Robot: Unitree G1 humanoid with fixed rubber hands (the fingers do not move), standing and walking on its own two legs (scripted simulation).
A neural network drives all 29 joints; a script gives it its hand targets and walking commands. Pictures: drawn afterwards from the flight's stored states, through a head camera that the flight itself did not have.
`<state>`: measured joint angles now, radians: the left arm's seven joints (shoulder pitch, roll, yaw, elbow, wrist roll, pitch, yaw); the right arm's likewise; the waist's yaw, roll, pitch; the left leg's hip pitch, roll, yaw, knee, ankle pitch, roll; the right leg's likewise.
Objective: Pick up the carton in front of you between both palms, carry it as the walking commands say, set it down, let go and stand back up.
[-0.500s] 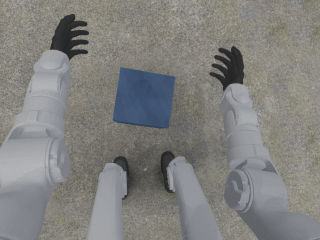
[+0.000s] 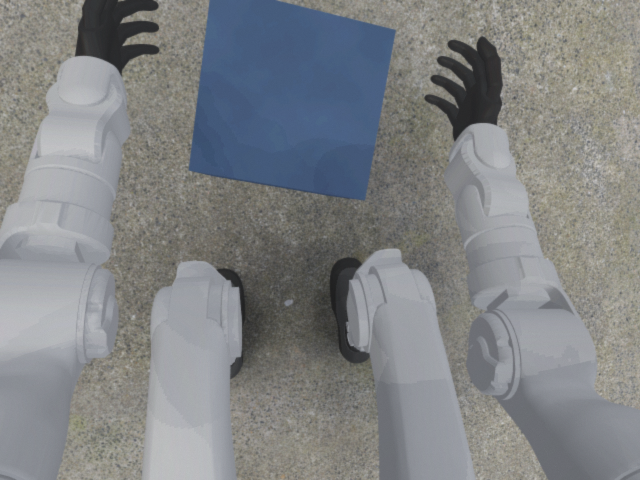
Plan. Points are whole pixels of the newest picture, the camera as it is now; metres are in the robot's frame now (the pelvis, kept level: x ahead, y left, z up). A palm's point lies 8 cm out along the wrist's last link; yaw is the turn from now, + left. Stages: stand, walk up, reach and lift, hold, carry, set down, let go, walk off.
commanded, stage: reach and lift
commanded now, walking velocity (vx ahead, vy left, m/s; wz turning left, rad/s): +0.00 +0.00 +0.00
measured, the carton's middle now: (286, 118) +0.49 +0.01 -0.32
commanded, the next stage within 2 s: none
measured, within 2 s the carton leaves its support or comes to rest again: leaves its support in 1.12 s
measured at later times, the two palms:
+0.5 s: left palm (151, 80) +0.52 +0.18 -0.26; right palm (432, 113) +0.49 -0.19 -0.25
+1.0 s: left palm (175, 78) +0.52 +0.15 -0.25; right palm (412, 106) +0.50 -0.15 -0.24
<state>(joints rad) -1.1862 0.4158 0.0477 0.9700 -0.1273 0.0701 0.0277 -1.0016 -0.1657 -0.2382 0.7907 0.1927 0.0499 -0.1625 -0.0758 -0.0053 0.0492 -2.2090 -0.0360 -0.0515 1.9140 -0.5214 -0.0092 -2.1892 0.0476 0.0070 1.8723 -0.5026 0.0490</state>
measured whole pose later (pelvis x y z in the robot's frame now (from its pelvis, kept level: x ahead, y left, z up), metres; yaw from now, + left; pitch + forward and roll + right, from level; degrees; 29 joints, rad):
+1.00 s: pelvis -0.01 +0.00 -0.07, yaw +0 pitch +39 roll -3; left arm -1.49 0.34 -0.09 1.30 -0.19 0.01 0.11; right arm -1.36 -0.18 -0.20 1.16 0.23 -0.03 -0.22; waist -0.05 -0.05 0.27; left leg -2.31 -0.03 -0.05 2.16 -0.54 -0.01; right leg -2.30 0.07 0.01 2.12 -0.51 0.06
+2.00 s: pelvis +0.02 +0.00 +0.11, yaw +3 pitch +37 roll -1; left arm -0.78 0.01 0.29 0.69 0.13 0.31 0.06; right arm -0.72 0.08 -0.42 0.60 -0.10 0.29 -0.10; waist -0.03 -0.01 -0.22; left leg -1.70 -0.11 -0.10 1.58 -0.52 -0.04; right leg -1.69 0.11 0.09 1.57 -0.52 0.06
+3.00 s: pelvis +0.10 -0.01 +0.33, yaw +4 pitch -2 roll +0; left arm -0.25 -0.15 0.25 0.40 0.25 0.59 0.02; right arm -0.27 0.15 -0.27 0.41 -0.26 0.58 -0.02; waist 0.00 0.00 -0.08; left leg -0.20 -0.05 -0.14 0.47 -0.24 -0.01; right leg -0.20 0.05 0.14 0.47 -0.24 0.00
